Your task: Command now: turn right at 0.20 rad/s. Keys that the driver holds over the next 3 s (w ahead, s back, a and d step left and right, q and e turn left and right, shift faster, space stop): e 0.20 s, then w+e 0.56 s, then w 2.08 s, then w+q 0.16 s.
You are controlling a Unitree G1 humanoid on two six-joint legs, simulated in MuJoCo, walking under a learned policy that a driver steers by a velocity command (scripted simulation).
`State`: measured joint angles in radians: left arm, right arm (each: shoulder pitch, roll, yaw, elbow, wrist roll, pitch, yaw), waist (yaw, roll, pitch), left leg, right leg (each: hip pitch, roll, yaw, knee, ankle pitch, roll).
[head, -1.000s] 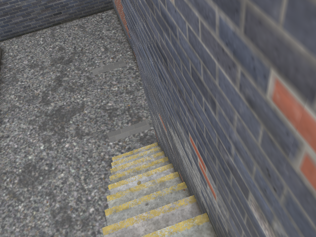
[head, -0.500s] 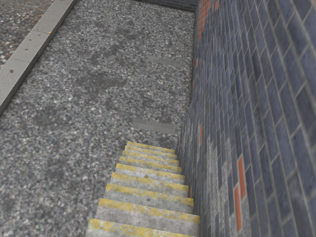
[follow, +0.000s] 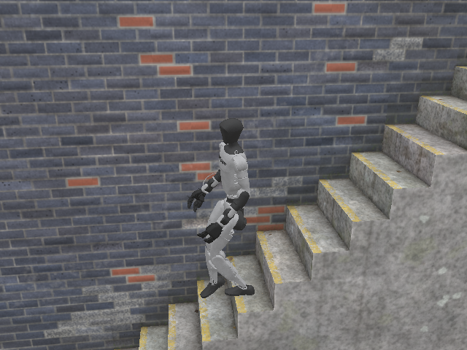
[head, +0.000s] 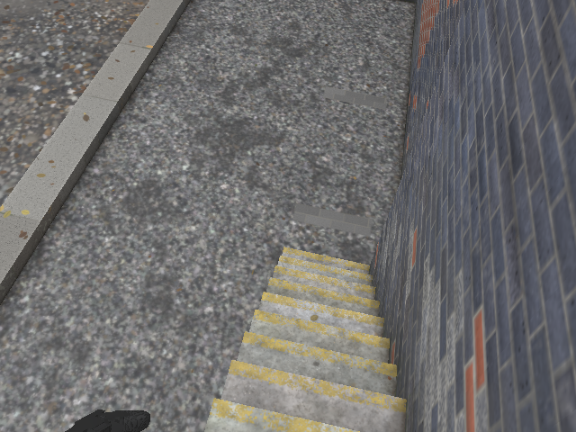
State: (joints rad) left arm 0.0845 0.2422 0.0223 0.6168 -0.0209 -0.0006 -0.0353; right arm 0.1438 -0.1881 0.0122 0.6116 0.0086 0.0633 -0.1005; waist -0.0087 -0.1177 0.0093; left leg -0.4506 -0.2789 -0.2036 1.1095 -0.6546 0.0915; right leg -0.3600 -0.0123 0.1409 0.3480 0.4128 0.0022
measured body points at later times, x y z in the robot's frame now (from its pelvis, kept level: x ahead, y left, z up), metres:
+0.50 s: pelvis +0.08 -0.01 -0.12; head +0.08 -0.04 +0.32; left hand +0.17 +0.24 -0.23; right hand +0.35 -0.26 -0.12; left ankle +0.09 +0.16 -0.69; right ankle +0.04 -0.16 -0.85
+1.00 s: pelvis +0.24 -0.04 -0.14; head +0.23 -0.08 +0.31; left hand +0.47 +0.12 -0.25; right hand +0.15 -0.31 -0.27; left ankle +0.22 +0.13 -0.79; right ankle +0.14 -0.13 -0.86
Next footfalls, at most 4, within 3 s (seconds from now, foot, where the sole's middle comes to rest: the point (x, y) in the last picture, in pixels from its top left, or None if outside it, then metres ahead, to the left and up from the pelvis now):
0.10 right None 0.08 -0.16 -0.90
0.50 left None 0.14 0.17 -0.89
0.84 right None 0.17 -0.15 -0.90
1.40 left None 0.61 0.08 -1.31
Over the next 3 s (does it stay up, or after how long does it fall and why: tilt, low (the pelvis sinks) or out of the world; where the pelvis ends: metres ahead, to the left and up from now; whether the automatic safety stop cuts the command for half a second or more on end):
stays up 1.33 -0.29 -1.18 its command is cut before an obstacle after 1.0 s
